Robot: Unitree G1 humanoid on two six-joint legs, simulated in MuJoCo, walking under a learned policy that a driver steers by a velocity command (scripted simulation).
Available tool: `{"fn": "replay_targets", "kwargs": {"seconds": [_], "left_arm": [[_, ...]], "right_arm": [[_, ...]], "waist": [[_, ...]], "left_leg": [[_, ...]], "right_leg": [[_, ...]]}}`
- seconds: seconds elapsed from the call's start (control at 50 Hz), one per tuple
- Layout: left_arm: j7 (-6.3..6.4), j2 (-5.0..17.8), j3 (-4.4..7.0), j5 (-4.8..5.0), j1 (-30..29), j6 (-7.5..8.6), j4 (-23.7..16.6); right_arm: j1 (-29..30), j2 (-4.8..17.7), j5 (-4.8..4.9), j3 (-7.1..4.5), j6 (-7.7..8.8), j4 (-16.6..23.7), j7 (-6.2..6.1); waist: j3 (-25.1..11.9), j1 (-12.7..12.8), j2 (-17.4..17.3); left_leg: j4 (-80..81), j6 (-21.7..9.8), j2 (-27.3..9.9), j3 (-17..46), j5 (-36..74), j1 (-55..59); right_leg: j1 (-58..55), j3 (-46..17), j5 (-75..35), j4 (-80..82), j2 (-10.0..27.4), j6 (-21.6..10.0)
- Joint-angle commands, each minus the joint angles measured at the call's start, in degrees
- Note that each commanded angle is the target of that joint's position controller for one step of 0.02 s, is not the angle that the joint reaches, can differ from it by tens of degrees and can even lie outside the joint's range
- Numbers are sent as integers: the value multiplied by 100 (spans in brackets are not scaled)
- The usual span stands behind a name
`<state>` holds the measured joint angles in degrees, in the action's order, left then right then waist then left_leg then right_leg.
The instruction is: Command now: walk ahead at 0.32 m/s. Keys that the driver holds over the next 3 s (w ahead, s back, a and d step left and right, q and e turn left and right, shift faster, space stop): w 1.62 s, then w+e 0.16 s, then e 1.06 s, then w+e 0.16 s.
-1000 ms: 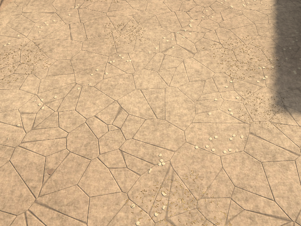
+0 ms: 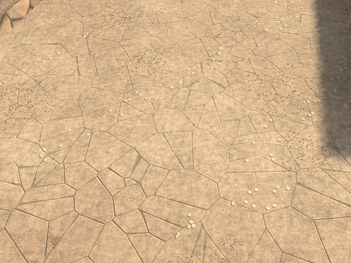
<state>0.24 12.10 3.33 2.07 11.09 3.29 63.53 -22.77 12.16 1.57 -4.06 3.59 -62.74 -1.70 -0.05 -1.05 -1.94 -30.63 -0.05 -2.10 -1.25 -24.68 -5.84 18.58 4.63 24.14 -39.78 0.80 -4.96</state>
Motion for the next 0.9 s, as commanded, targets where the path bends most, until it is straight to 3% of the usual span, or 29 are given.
{"fn": "replay_targets", "kwargs": {"seconds": [0.02, 0.04, 0.06, 0.08, 0.1, 0.12, 0.14, 0.18, 0.24, 0.3, 0.38, 0.44, 0.48, 0.5, 0.52, 0.54, 0.56, 0.58, 0.6, 0.62, 0.64, 0.66, 0.68, 0.72, 0.76, 0.8, 0.9], "left_arm": [[-48, 484, 207, -22, 968, 148, 201], [-19, 971, 356, -56, 1820, 173, 338], [-86, 1372, 379, -95, 2379, 237, 385], [-87, 977, 207, -165, 1876, 327, 290], [-102, 695, 113, -149, 1395, 376, 117], [-143, 586, 47, -152, 1029, 391, -19], [-171, 546, 5, -164, 833, 382, -107], [-142, 378, -69, -203, 993, 313, -87], [-13, 580, -64, -224, 1371, 266, -48], [71, 700, -53, -247, 1432, 216, -160], [91, 758, -7, -176, 1798, 190, -145], [88, 772, 41, -141, 1862, 154, -126], [90, 951, 108, -160, 1696, 125, -200], [91, 1023, 134, -188, 1595, 89, -229], [85, 1009, 122, -202, 1466, 51, -286], [72, 808, 35, -257, 1433, 61, -439], [-32, -188, -227, -178, 2312, 205, -462], [-66, 390, -92, 2, 1742, 393, -461], [-56, 707, 0, 132, 1085, 469, -721], [-2, 775, 9, 98, 747, 493, -821], [57, 769, 76, -2, 640, 447, -814], [76, 655, 96, -56, 848, 350, -790], [85, 508, 93, -61, 990, 264, -769], [105, 413, 96, -64, 890, 153, -843], [118, 524, 125, -132, 374, 119, -1050], [97, 554, 138, -182, -90, 134, -1204], [-22, 414, 54, -132, -1107, 203, -1460]], "right_arm": [[656, 817, 6, -106, 93, 436, 57], [899, 548, -7, -26, 130, 610, 69], [919, 161, -7, 60, 229, 862, 52], [1046, 361, 117, 8, 309, 911, 83], [1052, 452, 167, 1, 352, 931, 130], [1018, 484, 121, -20, 368, 886, 130], [1023, 542, 52, -68, 358, 872, 121], [982, 525, 13, -110, 264, 848, 165], [1508, 337, -39, -62, 161, 1068, 197], [2353, 220, -26, 30, 181, 1400, 221], [3091, 252, 25, 102, 219, 1647, 344], [3353, 356, 46, 110, 269, 1817, 462], [2968, 614, 31, 8, 294, 1785, 485], [2364, 826, 31, -97, 288, 1641, 469], [1319, 1067, 38, -233, 262, 1331, 429], [246, 1472, -43, -351, 229, 1097, 350], [-170, 1785, -156, -375, 225, 935, 378], [-96, 1244, -132, -232, 221, 923, 376], [549, 1011, -81, -161, 256, 998, 366], [1115, 815, -87, -85, 297, 1133, 374], [1429, 650, -151, -37, 340, 1151, 404], [1530, 530, -217, 3, 372, 1116, 426], [1499, 477, -218, 19, 372, 1053, 442], [1307, 610, -188, 7, 373, 941, 389], [1073, 825, -197, -32, 366, 881, 283], [820, 904, -181, -47, 334, 836, 198], [275, 996, -93, -56, 277, 724, 129]], "waist": [[450, 770, -290], [196, 1081, 915], [-228, 1080, 2135], [54, 775, 1329], [333, 555, 894], [400, 380, 539], [468, 264, 441], [423, 185, 600], [528, 252, 497], [697, 408, 505], [887, 581, 577], [894, 490, 655], [454, 147, 854], [14, -207, 983], [-563, -724, 1001], [-1353, -1044, 473], [-2469, -434, -1234], [-2284, -694, -844], [-1223, -554, -718], [-759, -325, -51], [-428, -94, 170], [-371, 153, 41], [-311, 256, -67], [-43, 333, -145], [172, 268, -75], [256, 144, -25], [363, -194, -67]], "left_leg": [[527, -729, -727, 770, 723, -1873], [-1554, -306, -71, -91, 1300, -2684], [-3423, -128, 567, 5, -578, -3760], [-4428, -287, 222, 684, -585, -4293], [-4658, -469, -46, 716, -20, -4528], [-4489, -556, -299, 612, 575, -4437], [-4119, -565, -473, 561, 988, -4237], [-3608, -475, -591, 369, 1336, -3760], [-2890, -229, -587, 145, 1721, -3967], [-1545, -115, -443, -15, 2390, -3828], [-495, -183, -209, -197, 2801, -3528], [-61, -407, -122, -172, 2598, -3394], [-11, -607, 154, -308, 2239, -2615], [-58, -745, 358, -420, 2087, -1807], [-10, -921, 455, -450, 2158, -426], [-237, -1262, -604, 804, 1974, 1516], [633, -2284, -2121, 3977, 571, 3354], [1379, -2038, -1955, 4562, 81, 3099], [1470, -1730, -1784, 3552, 454, 2220], [1628, -1576, -1608, 2781, 1174, 1164], [1761, -1468, -1401, 2176, 1764, 289], [1913, -1395, -1215, 1781, 1921, -235], [2063, -1407, -1122, 1582, 1886, -507], [2341, -1468, -1054, 1251, 1895, -893], [2516, -1506, -1057, 1104, 1940, -884], [2552, -1434, -1012, 960, 2078, -648], [2480, -1164, -819, 454, 2249, -256]], "right_leg": [[-1725, 164, -909, 827, -271, 0], [-2491, -1651, -234, 1761, 823, -432], [-3135, -4406, 64, 2925, 2077, -1260], [-2871, -4588, 288, 2927, 2254, -1302], [-2587, -3848, 92, 2836, 2089, -1082], [-2298, -3104, -306, 2872, 1829, -865], [-2015, -2540, -874, 2938, 1626, -708], [-1740, -1687, -1802, 3037, 1242, -507], [-1736, -1242, -2767, 3188, 1161, -568], [-1537, -931, -2826, 3371, 1055, -524], [-1774, -704, -2709, 3468, 1146, -516], [-2341, -582, -3346, 3150, 1358, -455], [-2654, -503, -5190, 2495, 1437, -337], [-2692, -416, -6187, 1756, 1393, -260], [-2244, -256, -6468, 565, 1164, -105], [-743, -163, -4715, -1259, 867, 59], [1339, -561, 248, -3424, -348, 377], [1953, -1375, 704, -4137, -254, 232], [2427, -1147, 317, -4262, 57, 148], [2184, -1025, -266, -3973, 383, 109], [1852, -940, -584, -3626, 589, 113], [1427, -1003, -764, -3385, 770, 89], [1245, -990, -788, -3185, 818, 89], [1329, -902, -858, -2730, 911, 162], [1806, -857, -1389, -2139, 978, 312], [2169, -817, -2074, -1414, 963, 409], [1898, -472, -3126, 262, 603, 449]]}}
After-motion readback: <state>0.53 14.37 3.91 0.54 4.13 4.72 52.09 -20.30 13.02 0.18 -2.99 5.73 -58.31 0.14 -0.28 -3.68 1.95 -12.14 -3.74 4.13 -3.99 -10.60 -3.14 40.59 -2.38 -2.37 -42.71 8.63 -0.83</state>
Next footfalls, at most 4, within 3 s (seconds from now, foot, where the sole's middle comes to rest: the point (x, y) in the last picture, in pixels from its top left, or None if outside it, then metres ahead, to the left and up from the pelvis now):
0.54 left None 0.45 0.12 -0.76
1.08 right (216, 209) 0.75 -0.13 -0.76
1.64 left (160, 151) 1.07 0.12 -0.76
2.16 right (204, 124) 1.24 -0.11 -0.76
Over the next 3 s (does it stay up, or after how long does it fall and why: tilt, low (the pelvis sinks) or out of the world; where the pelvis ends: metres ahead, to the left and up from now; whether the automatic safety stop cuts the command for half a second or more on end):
stays up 1.19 0.01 0.01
